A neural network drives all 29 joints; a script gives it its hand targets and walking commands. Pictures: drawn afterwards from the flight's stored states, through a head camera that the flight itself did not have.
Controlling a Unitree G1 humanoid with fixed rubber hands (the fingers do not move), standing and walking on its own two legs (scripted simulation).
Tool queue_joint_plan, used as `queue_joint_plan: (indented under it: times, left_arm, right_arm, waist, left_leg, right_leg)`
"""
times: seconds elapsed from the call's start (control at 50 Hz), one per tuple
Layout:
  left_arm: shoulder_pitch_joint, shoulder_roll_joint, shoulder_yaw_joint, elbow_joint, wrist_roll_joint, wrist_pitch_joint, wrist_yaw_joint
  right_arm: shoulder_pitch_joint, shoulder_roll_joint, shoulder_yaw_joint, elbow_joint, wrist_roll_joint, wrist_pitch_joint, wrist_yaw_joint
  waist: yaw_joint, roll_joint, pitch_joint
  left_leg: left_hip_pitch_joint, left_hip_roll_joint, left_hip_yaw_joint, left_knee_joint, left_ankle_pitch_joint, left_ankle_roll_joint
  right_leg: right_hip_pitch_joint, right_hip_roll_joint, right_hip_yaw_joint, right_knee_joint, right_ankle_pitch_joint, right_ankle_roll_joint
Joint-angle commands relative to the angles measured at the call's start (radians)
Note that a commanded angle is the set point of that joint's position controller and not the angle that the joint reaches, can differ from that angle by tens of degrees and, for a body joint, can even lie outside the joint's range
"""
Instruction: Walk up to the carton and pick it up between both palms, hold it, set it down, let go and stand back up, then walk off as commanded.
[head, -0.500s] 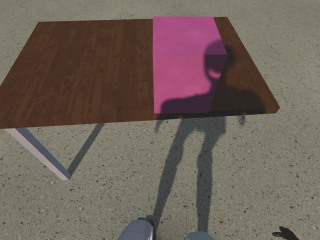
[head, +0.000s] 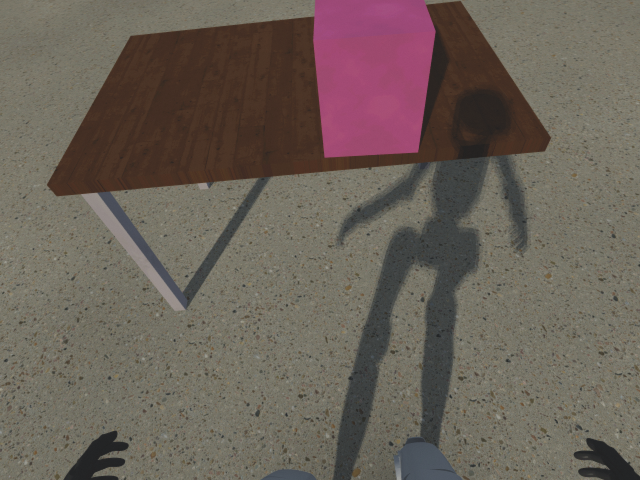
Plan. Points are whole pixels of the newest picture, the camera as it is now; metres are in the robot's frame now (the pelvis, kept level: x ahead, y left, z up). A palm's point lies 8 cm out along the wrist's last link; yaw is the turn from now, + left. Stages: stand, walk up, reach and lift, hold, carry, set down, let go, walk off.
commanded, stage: walk off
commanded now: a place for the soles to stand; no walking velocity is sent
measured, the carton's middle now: (368, 74) +0.84 -0.01 +0.04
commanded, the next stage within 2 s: stand in 1.74 s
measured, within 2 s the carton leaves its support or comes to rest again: neither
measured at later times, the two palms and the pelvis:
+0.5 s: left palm out of the picture +0.06 +0.36 -0.09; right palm out of the picture +0.09 -0.27 -0.07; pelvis +0.01 +0.03 +0.02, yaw -1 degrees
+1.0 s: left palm out of the picture +0.10 +0.30 -0.08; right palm out of the picture +0.10 -0.33 -0.07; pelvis +0.01 -0.01 +0.01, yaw -1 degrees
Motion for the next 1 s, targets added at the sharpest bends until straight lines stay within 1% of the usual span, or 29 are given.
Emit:
queue_joint_plan:
  times: [0.0,0.02,0.04,0.06,0.1,0.12,0.16,0.2,0.24,0.26,0.32,0.38,0.44,0.5,0.52,0.54,0.56,0.58,0.6,0.62,0.64,0.68,0.76,0.82,0.88,0.92,0.94,0.96,0.98]
  left_arm:
    - [-0.003,0.134,0.09,-0.022,0.038,-0.002,0.016]
    - [0.013,0.142,0.095,-0.044,0.035,-0.002,0.022]
    - [0.016,0.196,0.106,-0.045,0.022,-0.006,0.023]
    - [0.018,0.22,0.111,-0.051,0.023,-0.013,0.02]
    - [0.089,0.217,0.099,0.004,0.008,-0.019,0.01]
    - [0.126,0.21,0.106,0.013,0.012,-0.019,0.001]
    - [0.153,0.207,0.102,0.033,0.018,-0.023,-0.01]
    - [0.111,0.17,0.089,0.041,0.028,-0.034,-0.014]
    - [0.074,0.154,0.077,0.041,0.024,-0.048,-0.011]
    - [0.091,0.165,0.073,0.036,0.025,-0.05,-0.012]
    - [0.071,0.166,0.07,0.032,0.031,-0.052,-0.012]
    - [0.099,0.138,0.063,0.038,0.035,-0.051,-0.013]
    - [0.065,0.121,0.061,0.027,0.032,-0.057,-0.014]
    - [0.087,0.118,0.063,0.046,0.024,-0.065,-0.013]
    - [0.143,0.121,0.073,0.061,0.024,-0.075,-0.012]
    - [0.177,0.139,0.076,0.068,0.029,-0.081,-0.006]
    - [0.199,0.199,0.097,0.062,0.036,-0.083,0.001]
    - [0.2,0.215,0.099,0.027,0.044,-0.09,0.005]
    - [0.153,0.191,0.082,0.014,0.043,-0.086,0.001]
    - [0.066,0.187,0.065,0.0,0.056,-0.081,-0.001]
    - [0.033,0.195,0.07,0.001,0.06,-0.089,-0.001]
    - [0.063,0.169,0.054,-0.01,0.054,-0.086,0.005]
    - [0.052,0.182,0.067,-0.016,0.061,-0.075,-0.005]
    - [-0.001,0.183,0.066,-0.024,0.055,-0.059,-0.009]
    - [-0.032,0.169,0.065,-0.016,0.046,-0.04,-0.02]
    - [-0.019,0.143,0.061,-0.018,0.031,-0.034,-0.023]
    - [-0.021,0.132,0.06,-0.025,0.02,-0.033,-0.025]
    - [0.013,0.156,0.066,-0.011,0.026,-0.029,-0.022]
    - [0.066,0.186,0.078,0.013,0.026,-0.033,-0.019]
  right_arm:
    - [0.281,-0.128,-0.129,0.087,-0.098,-0.058,0.008]
    - [0.189,-0.178,-0.12,0.029,-0.094,-0.067,0.004]
    - [0.051,-0.185,-0.112,-0.022,-0.092,-0.076,0.003]
    - [-0.032,-0.201,-0.104,-0.052,-0.094,-0.087,0.001]
    - [-0.098,-0.149,-0.108,-0.066,-0.101,-0.104,0.001]
    - [-0.072,-0.142,-0.111,-0.07,-0.102,-0.111,-0.002]
    - [0.004,-0.122,-0.121,-0.055,-0.092,-0.117,-0.008]
    - [0.116,-0.093,-0.13,-0.026,-0.09,-0.129,-0.014]
    - [0.174,-0.088,-0.138,-0.013,-0.083,-0.135,-0.019]
    - [0.217,-0.113,-0.146,-0.007,-0.074,-0.134,-0.018]
    - [0.252,-0.117,-0.15,0.004,-0.062,-0.141,-0.032]
    - [0.232,-0.113,-0.133,0.006,-0.066,-0.143,-0.037]
    - [0.186,-0.102,-0.127,0.009,-0.066,-0.141,-0.036]
    - [0.1,-0.105,-0.113,-0.002,-0.063,-0.13,-0.033]
    - [0.094,-0.094,-0.104,-0.01,-0.052,-0.131,-0.029]
    - [0.081,-0.084,-0.097,-0.019,-0.048,-0.13,-0.024]
    - [0.083,-0.064,-0.091,-0.034,-0.034,-0.127,-0.026]
    - [0.116,-0.03,-0.08,-0.032,-0.031,-0.123,-0.029]
    - [0.132,-0.057,-0.092,-0.013,-0.042,-0.103,-0.035]
    - [0.161,-0.062,-0.094,0.009,-0.043,-0.096,-0.031]
    - [0.154,-0.056,-0.096,0.016,-0.04,-0.1,-0.025]
    - [0.12,-0.064,-0.091,0.009,-0.049,-0.101,-0.019]
    - [0.128,-0.079,-0.093,0.019,-0.055,-0.105,-0.019]
    - [0.148,-0.075,-0.092,0.034,-0.051,-0.107,-0.02]
    - [0.209,-0.084,-0.107,0.06,-0.069,-0.113,-0.012]
    - [0.188,-0.101,-0.104,0.043,-0.092,-0.117,-0.011]
    - [0.139,-0.14,-0.106,0.021,-0.085,-0.121,-0.013]
    - [0.046,-0.187,-0.114,-0.003,-0.084,-0.123,-0.013]
    - [-0.019,-0.188,-0.103,-0.015,-0.084,-0.127,-0.01]
  waist:
    - [-0.168,0.119,-0.07]
    - [-0.127,0.164,0.044]
    - [-0.092,0.071,0.097]
    - [-0.073,0.076,0.132]
    - [-0.046,0.123,0.05]
    - [-0.042,0.133,0.003]
    - [-0.071,0.171,-0.069]
    - [-0.124,0.192,-0.173]
    - [-0.14,0.206,-0.242]
    - [-0.149,0.228,-0.293]
    - [-0.156,0.126,-0.27]
    - [-0.122,0.125,-0.22]
    - [-0.107,0.031,-0.114]
    - [-0.067,0.05,-0.117]
    - [-0.03,-0.036,-0.18]
    - [-0.005,-0.069,-0.243]
    - [0.013,-0.113,-0.325]
    - [0.011,-0.238,-0.389]
    - [-0.034,-0.124,-0.373]
    - [-0.066,-0.148,-0.33]
    - [-0.074,-0.155,-0.31]
    - [-0.037,-0.191,-0.282]
    - [-0.04,-0.185,-0.256]
    - [-0.059,-0.179,-0.238]
    - [-0.093,-0.179,-0.232]
    - [-0.078,-0.056,-0.178]
    - [-0.072,0.017,-0.151]
    - [-0.064,0.097,-0.098]
    - [-0.03,0.081,-0.086]
  left_leg:
    - [0.104,0.174,-0.266,-0.607,-0.119,0.087]
    - [-0.126,0.355,-0.583,-0.705,-0.352,0.079]
    - [-0.314,0.403,-0.637,-0.779,-0.416,0.117]
    - [-0.408,0.396,-0.64,-0.832,-0.37,0.121]
    - [-0.27,0.261,-0.383,-0.78,-0.204,0.029]
    - [-0.192,0.242,-0.34,-0.762,-0.167,0.002]
    - [-0.026,0.242,-0.347,-0.747,-0.145,-0.005]
    - [0.204,0.232,-0.318,-0.666,0.128,0.027]
    - [0.411,0.242,-0.249,-0.537,0.695,0.015]
    - [0.485,0.247,-0.217,-0.488,0.834,0.022]
    - [0.499,0.303,-0.264,-0.476,1.034,0.016]
    - [0.366,0.313,-0.21,-0.464,1.131,0.04]
    - [0.181,0.313,-0.18,-0.478,1.06,0.073]
    - [0.097,0.293,-0.131,-0.414,1.012,0.081]
    - [0.055,0.258,-0.104,-0.36,1.004,0.065]
    - [-0.005,0.186,-0.039,-0.255,0.893,0.042]
    - [-0.095,0.121,-0.027,-0.086,0.717,0.004]
    - [-0.166,0.029,-0.007,0.103,0.194,-0.015]
    - [-0.107,0.048,-0.057,0.089,-0.024,-0.008]
    - [-0.095,0.086,-0.052,0.036,-0.056,0.004]
    - [-0.111,0.088,-0.063,0.011,-0.069,0.009]
    - [-0.138,0.116,-0.033,-0.049,-0.041,0.008]
    - [-0.151,0.106,0.001,-0.149,0.027,0.022]
    - [-0.073,0.124,0.028,-0.25,0.119,0.035]
    - [0.089,0.099,0.054,-0.442,0.217,0.059]
    - [0.025,0.192,-0.132,-0.545,0.052,0.096]
    - [-0.049,0.304,-0.304,-0.639,-0.042,0.144]
    - [-0.249,0.448,-0.444,-0.743,-0.183,0.241]
    - [-0.319,0.458,-0.437,-0.72,-0.101,0.265]
  right_leg:
    - [-0.305,0.101,0.075,0.135,-0.421,-0.029]
    - [-0.374,0.186,0.088,0.366,-0.347,-0.001]
    - [-0.277,0.141,0.121,0.346,-0.246,0.005]
    - [-0.15,0.127,0.15,0.331,-0.161,0.008]
    - [-0.094,0.114,0.098,0.322,-0.072,0.017]
    - [-0.087,0.112,0.089,0.304,-0.063,0.021]
    - [-0.105,0.114,0.086,0.248,-0.052,0.03]
    - [-0.175,0.087,0.056,0.146,-0.035,0.024]
    - [-0.234,0.085,0.024,0.081,-0.075,0.014]
    - [-0.244,0.094,0.012,0.09,-0.102,0.002]
    - [-0.241,0.092,-0.024,0.102,-0.097,-0.025]
    - [-0.181,0.073,-0.059,0.104,-0.074,-0.023]
    - [-0.108,0.055,-0.101,0.028,-0.033,-0.032]
    - [0.064,0.026,-0.146,-0.16,0.021,-0.042]
    - [0.218,0.034,-0.163,-0.294,0.187,-0.057]
    - [0.349,0.014,-0.11,-0.331,0.41,-0.086]
    - [0.487,-0.074,0.071,-0.284,0.61,-0.161]
    - [0.507,-0.238,0.339,-0.324,0.676,-0.249]
    - [0.392,-0.261,0.365,-0.368,0.418,-0.237]
    - [0.303,-0.264,0.367,-0.385,0.266,-0.269]
    - [0.287,-0.256,0.363,-0.371,0.296,-0.274]
    - [0.292,-0.21,0.244,-0.338,0.416,-0.254]
    - [0.236,-0.18,0.255,-0.332,0.388,-0.226]
    - [0.144,-0.166,0.215,-0.346,0.201,-0.211]
    - [-0.018,-0.074,0.112,-0.326,-0.057,-0.121]
    - [-0.065,-0.033,0.09,-0.283,-0.255,-0.068]
    - [-0.066,0.054,0.066,-0.169,-0.274,-0.04]
    - [0.025,0.129,-0.044,0.077,-0.248,-0.02]
    - [0.098,0.082,-0.002,0.145,-0.236,-0.033]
